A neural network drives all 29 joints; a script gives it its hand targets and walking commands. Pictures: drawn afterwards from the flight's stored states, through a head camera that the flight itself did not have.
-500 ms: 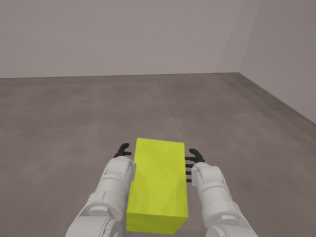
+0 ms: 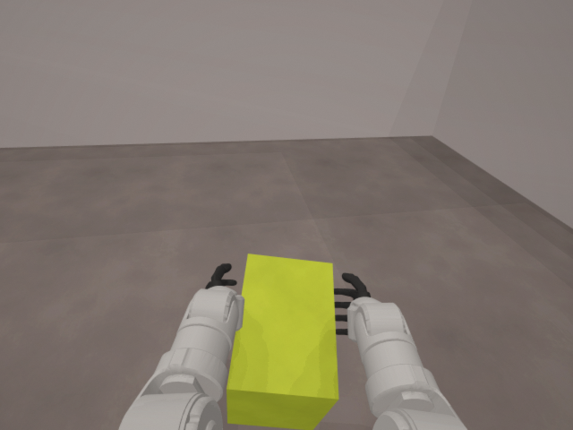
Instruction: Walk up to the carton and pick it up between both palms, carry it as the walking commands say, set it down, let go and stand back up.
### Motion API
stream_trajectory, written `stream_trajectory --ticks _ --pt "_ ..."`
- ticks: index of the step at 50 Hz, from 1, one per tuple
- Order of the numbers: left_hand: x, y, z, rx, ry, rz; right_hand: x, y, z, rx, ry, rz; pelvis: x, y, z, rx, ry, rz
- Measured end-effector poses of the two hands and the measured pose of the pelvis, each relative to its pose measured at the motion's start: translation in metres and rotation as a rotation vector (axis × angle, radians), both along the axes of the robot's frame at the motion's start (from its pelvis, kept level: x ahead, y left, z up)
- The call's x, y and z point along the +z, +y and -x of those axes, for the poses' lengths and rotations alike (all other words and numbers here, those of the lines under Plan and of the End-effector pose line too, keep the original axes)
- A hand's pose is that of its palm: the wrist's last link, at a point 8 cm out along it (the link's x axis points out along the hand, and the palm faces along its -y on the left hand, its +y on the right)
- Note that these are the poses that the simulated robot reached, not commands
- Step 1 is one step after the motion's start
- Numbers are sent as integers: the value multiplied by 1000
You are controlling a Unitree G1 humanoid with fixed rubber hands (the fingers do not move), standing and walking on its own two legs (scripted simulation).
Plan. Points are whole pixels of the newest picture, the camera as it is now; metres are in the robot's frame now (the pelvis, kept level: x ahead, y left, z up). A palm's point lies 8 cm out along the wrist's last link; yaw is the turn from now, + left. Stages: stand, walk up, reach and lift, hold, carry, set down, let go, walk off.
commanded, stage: hold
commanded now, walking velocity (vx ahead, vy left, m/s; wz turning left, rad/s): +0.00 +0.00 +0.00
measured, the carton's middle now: (280, 342) +0.32 +0.01 -0.02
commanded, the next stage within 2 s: carry in 0.18 s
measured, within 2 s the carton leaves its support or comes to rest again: neither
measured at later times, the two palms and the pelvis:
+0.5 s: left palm (178, 273) +0.33 +0.16 +0.12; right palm (325, 263) +0.35 -0.05 +0.13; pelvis -0.01 +0.02 +0.00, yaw +6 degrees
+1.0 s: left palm (113, 295) +0.30 +0.25 +0.11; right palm (264, 268) +0.36 +0.04 +0.11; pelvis -0.02 +0.03 +0.00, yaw +16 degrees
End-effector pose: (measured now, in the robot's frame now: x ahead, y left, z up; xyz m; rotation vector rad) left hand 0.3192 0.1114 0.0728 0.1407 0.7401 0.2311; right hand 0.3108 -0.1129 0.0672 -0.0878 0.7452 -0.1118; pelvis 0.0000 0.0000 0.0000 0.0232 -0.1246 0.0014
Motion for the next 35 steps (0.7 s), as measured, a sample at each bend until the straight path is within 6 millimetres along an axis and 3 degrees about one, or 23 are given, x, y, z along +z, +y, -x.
stream_trajectory --ticks 10,16,27,31,35 --pt "0 0 0 -2 1 -8 -1 0 -1 0 2 -1 0 0 0 0 0 0" --pt "17 3 -4 -10 -24 -67 13 6 -13 -13 -29 -19 -2 3 3 28 36 20" --pt "54 60 -14 180 -59 41 68 68 -49 21 -69 17 -4 21 7 97 128 59" --pt "60 67 -14 238 -59 52 71 75 -55 30 -70 19 -7 15 9 102 161 52" --pt "58 66 -12 245 -34 18 61 74 -54 20 -46 -11 -9 15 10 137 167 68"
